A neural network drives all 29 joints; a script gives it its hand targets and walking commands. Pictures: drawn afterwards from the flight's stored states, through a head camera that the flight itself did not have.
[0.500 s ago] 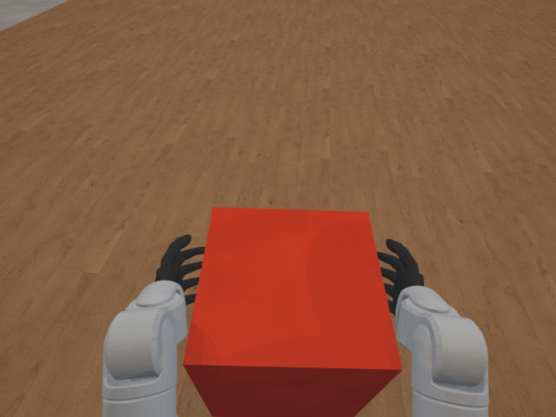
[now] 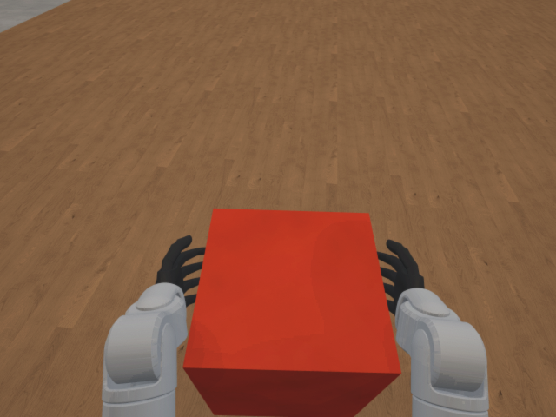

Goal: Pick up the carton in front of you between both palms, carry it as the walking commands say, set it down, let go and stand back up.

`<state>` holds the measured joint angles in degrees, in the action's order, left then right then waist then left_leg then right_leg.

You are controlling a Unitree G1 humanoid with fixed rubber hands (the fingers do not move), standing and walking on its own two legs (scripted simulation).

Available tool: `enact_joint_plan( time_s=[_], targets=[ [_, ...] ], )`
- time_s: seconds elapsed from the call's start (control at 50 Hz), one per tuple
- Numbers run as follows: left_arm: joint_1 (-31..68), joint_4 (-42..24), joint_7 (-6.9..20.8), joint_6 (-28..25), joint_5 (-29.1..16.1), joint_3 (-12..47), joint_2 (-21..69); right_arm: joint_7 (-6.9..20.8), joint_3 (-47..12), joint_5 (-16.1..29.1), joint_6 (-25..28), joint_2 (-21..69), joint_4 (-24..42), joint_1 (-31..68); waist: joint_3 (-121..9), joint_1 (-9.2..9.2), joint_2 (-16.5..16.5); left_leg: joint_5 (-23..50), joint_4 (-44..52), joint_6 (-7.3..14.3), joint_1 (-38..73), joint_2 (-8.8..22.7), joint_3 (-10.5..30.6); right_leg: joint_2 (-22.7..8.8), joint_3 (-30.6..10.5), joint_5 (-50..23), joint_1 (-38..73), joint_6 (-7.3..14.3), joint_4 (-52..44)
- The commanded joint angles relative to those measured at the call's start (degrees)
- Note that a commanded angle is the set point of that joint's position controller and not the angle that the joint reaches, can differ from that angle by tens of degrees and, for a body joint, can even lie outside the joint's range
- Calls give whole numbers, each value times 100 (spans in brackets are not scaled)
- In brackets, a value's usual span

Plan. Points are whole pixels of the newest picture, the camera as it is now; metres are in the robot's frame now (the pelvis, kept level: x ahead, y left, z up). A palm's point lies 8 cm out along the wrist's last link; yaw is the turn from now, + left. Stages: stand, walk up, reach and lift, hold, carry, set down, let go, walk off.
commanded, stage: carry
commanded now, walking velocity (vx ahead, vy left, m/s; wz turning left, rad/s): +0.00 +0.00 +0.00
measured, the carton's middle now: (286, 320) +0.27 +0.00 +0.02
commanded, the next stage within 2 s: hold in 1.50 s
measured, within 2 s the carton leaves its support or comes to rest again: neither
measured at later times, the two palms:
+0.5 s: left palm (188, 264) +0.31 +0.14 +0.08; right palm (402, 277) +0.30 -0.16 +0.08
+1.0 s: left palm (188, 307) +0.26 +0.14 +0.05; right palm (409, 321) +0.25 -0.16 +0.05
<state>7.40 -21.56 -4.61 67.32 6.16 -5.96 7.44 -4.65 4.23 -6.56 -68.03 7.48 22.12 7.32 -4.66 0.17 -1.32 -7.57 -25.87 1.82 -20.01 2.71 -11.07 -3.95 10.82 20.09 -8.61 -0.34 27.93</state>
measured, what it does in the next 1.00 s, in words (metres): stands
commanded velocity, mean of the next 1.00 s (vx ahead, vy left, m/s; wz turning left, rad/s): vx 0.00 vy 0.00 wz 0.00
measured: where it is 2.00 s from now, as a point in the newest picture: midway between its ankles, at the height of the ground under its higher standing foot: outside the picture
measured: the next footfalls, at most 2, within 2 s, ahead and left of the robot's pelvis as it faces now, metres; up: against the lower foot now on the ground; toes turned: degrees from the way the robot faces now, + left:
none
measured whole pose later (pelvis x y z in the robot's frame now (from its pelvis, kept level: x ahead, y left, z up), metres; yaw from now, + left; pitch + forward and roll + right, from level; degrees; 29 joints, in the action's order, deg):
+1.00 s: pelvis +0.00 +0.00 +0.00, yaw -2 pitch +1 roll +0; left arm 6.3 -4.6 -2.6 55.7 10.4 -5.9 7.4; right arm -1.9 5.3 -10.1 -55.9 7.4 4.9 6.2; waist -6.6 0.2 -0.3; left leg -10.2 -29.4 1.5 -20.3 4.8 -12.3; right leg -2.6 9.2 21.8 -8.6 0.3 29.1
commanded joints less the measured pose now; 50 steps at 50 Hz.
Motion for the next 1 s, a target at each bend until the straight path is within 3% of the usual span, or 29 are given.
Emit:
enact_joint_plan(
  time_s=[0.0,0.08,0.18,0.38,0.5,0.62,0.76,0.98],
  targets=[
    [2385,-222,1454,319,-2176,4058,4671,1451,-3769,2152,-139,4842,-233,2075,-1590,-41,879,3684,59,267,1684,1178,1059,-418,-456,-993,-192,-199,-67],
    [2668,39,1505,330,-2303,4128,4921,1440,-3663,2087,-149,5058,-428,2256,-1659,-40,571,4009,-348,111,1647,905,687,-486,-411,-2272,-31,-222,-40],
    [2818,-52,1495,255,-2377,4105,5165,1399,-3785,2211,-103,5261,-145,2623,-1915,-16,326,4399,-569,160,1830,869,616,-419,-393,-2580,17,-265,29],
    [2556,-88,1470,231,-2277,4012,5140,1400,-3931,2275,-117,5218,55,2595,-1831,-28,20,3128,-672,46,1352,688,420,-563,-461,-3659,360,-179,46],
    [2498,-3,1503,231,-2245,4033,5124,1421,-3920,2198,-108,5225,-83,2460,-1607,-21,-25,2226,-692,7,1128,677,382,-642,-479,-3522,300,-82,-11],
    [2481,265,1556,7,-2127,4128,5222,1484,-3994,2075,107,5296,-339,2441,-1302,-11,58,1925,-503,-6,1119,744,446,-574,-507,-2517,-15,-39,-174],
    [2498,639,1526,-513,-1829,4011,5036,1494,-3865,1814,595,5059,-682,2475,-1093,-2,94,1217,-232,-4,1037,752,537,-549,-613,-1563,-247,46,-400],
    [2409,1493,1468,-1522,-1139,3347,4584,1456,-3183,1149,1612,4574,-1556,2377,-1005,-10,123,627,-24,-35,923,756,576,-530,-704,-892,-533,156,-549]
  ],
)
